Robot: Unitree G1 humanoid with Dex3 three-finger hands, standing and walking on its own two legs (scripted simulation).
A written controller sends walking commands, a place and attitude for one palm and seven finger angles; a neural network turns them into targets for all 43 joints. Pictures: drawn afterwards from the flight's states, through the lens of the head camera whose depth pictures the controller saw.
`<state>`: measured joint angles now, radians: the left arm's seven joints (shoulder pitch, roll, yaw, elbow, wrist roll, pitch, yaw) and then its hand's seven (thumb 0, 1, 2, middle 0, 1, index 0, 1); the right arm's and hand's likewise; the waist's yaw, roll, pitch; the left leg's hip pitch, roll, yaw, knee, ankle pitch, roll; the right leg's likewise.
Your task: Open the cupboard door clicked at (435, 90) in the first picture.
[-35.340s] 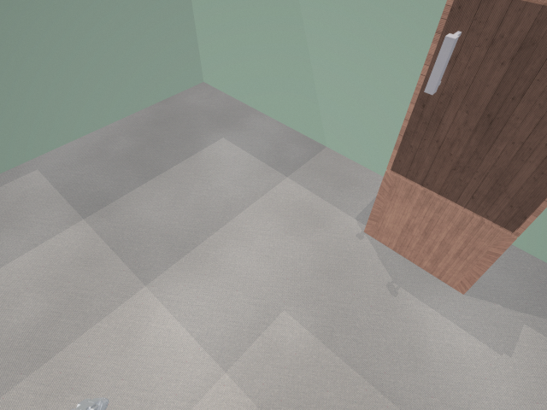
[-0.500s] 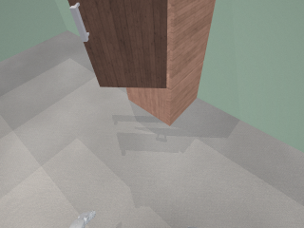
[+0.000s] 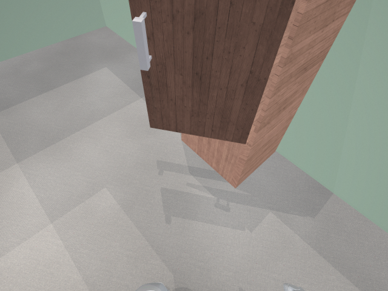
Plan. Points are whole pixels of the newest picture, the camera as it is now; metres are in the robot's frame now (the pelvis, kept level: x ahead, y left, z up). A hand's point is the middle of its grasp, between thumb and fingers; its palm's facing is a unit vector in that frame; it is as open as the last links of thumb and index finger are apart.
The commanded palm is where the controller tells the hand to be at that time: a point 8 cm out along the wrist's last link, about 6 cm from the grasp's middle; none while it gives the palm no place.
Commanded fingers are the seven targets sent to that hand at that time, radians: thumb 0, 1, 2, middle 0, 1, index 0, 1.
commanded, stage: take the last steps up to it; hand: left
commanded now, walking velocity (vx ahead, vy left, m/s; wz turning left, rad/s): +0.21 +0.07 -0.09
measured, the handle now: (144, 42) +0.74 +0.24 +0.09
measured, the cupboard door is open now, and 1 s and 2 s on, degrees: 36 36 36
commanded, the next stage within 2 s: come to a stop and stand still in 0.12 s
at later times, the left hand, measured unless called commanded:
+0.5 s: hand (131, 240) +0.24 +0.18 -0.15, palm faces -0.02 -0.98 -0.22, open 7.3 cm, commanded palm none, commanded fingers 0.00 0.90 0.90 -0.20 -0.30 -0.20 -0.30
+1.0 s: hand (101, 281) +0.14 +0.23 -0.16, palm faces -0.02 -0.97 -0.23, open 7.4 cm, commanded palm none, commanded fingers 0.00 0.90 0.90 -0.20 -0.30 -0.20 -0.30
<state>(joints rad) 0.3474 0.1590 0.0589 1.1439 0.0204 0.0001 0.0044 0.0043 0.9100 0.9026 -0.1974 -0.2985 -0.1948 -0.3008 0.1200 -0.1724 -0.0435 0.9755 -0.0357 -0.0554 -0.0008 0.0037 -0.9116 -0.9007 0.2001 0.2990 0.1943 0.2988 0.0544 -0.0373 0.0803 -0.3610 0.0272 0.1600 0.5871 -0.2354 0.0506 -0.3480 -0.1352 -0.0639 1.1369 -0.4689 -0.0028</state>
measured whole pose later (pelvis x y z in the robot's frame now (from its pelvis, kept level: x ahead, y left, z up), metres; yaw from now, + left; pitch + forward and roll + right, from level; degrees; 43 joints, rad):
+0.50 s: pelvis +0.13 +0.02 +0.01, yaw -2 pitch +0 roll +2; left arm 0.11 0.14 0.03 1.02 0.01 0.00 0.04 0.00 0.91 0.90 -0.20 -0.30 -0.20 -0.30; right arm 0.24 -0.15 -0.04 1.10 0.00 0.05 -0.03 0.01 -0.91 -0.90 0.20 0.30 0.19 0.30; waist -0.02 0.00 0.09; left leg -0.33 0.01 0.04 0.83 -0.52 -0.05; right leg -0.28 -0.06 -0.11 0.51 -0.23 -0.04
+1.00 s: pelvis +0.11 +0.03 +0.01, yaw -4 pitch +1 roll +0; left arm 0.25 0.21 0.05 1.04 0.01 0.05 0.01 0.00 0.91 0.90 -0.19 -0.30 -0.19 -0.30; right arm 0.20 -0.18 -0.05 1.02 -0.02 0.02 -0.03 0.01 -0.91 -0.90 0.21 0.30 0.20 0.30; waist -0.01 -0.01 0.03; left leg -0.33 0.06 0.07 0.50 -0.19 -0.01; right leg -0.18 -0.04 -0.03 0.50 -0.34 0.01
